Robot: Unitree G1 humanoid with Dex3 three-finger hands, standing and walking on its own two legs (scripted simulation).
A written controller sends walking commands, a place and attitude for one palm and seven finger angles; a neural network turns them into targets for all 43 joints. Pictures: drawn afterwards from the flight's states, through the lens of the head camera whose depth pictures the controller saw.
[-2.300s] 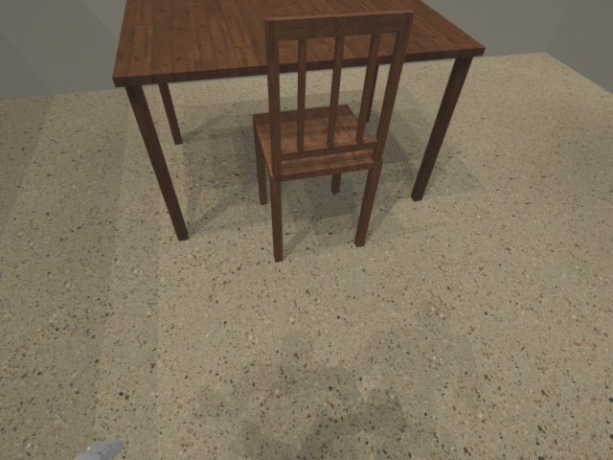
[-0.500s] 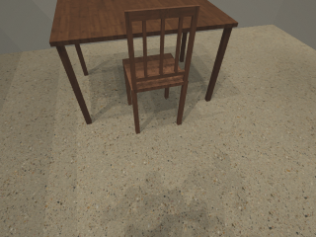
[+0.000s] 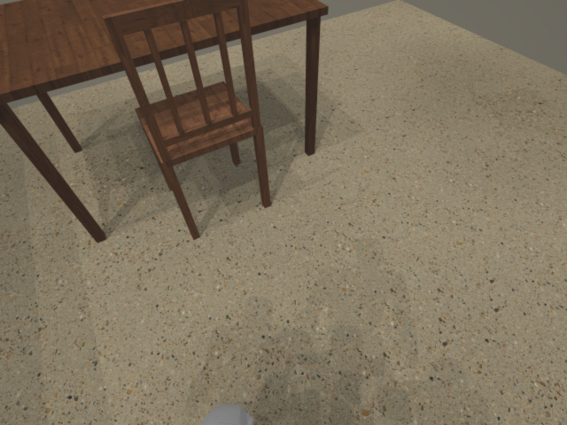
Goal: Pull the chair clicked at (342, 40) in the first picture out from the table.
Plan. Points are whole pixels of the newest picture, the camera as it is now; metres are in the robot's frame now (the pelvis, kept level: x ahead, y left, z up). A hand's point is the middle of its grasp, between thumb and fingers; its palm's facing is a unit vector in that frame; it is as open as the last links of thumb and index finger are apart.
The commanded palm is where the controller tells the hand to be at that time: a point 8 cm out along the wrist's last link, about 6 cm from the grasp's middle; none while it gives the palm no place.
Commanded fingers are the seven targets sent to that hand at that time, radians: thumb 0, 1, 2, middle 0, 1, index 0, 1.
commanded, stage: walk to a spot facing it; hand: left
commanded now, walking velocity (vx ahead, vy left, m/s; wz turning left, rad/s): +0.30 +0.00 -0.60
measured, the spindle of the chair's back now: (197, 77) +1.02 +0.37 -0.06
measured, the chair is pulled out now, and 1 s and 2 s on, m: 0.00 0.00 0.00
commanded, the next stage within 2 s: none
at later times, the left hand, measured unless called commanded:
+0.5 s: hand (130, 413) +0.15 +0.29 -0.19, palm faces -0.18 -0.97 -0.18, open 7.4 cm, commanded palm none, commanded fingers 0.00 0.90 0.90 -0.20 -0.30 -0.20 -0.30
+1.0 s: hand (276, 251) +0.50 +0.08 -0.20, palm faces -0.62 -0.78 -0.09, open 7.4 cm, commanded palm none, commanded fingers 0.00 0.90 0.90 -0.20 -0.30 -0.20 -0.30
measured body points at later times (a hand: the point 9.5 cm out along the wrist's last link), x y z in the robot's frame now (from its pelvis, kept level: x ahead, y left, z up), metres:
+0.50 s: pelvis +0.11 +0.09 +0.00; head +0.12 +0.13 +0.44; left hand +0.16 +0.34 -0.17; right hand +0.15 -0.17 -0.11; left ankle +0.12 +0.17 -0.74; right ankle +0.04 -0.04 -0.67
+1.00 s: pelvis +0.30 +0.02 -0.03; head +0.36 +0.02 +0.41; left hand +0.53 +0.12 -0.19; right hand +0.05 -0.04 -0.15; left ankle +0.15 +0.17 -0.69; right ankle +0.32 -0.05 -0.75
